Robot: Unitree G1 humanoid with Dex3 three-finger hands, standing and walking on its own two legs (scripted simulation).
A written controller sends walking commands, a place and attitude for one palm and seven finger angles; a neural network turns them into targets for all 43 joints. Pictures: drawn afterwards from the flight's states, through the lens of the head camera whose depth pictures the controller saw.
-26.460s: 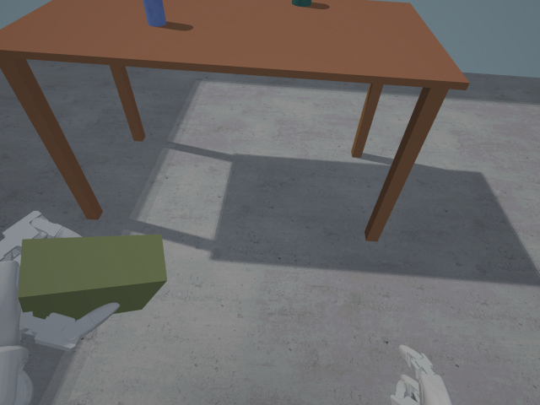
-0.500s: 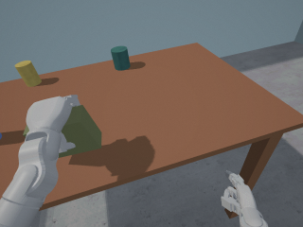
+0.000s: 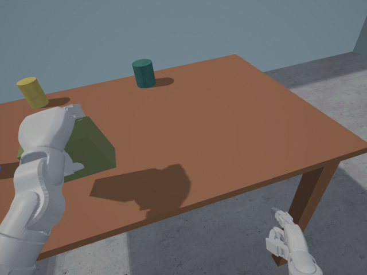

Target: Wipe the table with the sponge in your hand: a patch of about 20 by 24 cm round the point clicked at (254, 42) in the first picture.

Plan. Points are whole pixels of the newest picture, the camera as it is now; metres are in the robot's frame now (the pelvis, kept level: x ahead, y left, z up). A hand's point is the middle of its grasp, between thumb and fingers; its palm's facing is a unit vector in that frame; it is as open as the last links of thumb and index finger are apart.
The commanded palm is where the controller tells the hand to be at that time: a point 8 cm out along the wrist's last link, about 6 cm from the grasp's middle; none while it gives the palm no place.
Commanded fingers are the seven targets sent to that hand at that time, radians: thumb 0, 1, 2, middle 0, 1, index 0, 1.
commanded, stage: lower the sponge onto the table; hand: left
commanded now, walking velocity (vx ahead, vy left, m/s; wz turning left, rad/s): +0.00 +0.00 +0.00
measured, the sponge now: (78, 157) +0.27 +0.29 +0.16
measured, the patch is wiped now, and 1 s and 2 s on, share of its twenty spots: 0.00 0.00 0.10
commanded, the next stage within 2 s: wipe forward along the first lane in 1.24 s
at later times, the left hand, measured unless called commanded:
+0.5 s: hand (58, 145) +0.26 +0.30 +0.21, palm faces +0.30 -0.05 -0.95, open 9.8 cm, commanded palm +0.20 +0.28 +0.25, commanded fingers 0.00 0.10 1.30 -1.20 -1.60 -1.20 -1.60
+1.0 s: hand (73, 164) +0.25 +0.29 +0.16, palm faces +0.17 -0.13 -0.98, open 9.8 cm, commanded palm +0.21 +0.27 +0.23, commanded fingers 0.00 0.10 1.30 -1.20 -1.60 -1.20 -1.60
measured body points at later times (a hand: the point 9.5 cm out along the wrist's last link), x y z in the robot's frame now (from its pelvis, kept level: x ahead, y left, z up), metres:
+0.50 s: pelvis +0.00 +0.00 +0.00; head -0.04 -0.06 +0.44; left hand +0.24 +0.30 +0.26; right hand +0.26 -0.19 -0.06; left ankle +0.05 +0.12 -0.74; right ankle +0.03 -0.08 -0.74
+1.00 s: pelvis +0.00 +0.00 +0.00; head -0.04 -0.05 +0.44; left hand +0.24 +0.29 +0.21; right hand +0.26 -0.19 -0.06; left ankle +0.05 +0.12 -0.74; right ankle +0.03 -0.08 -0.74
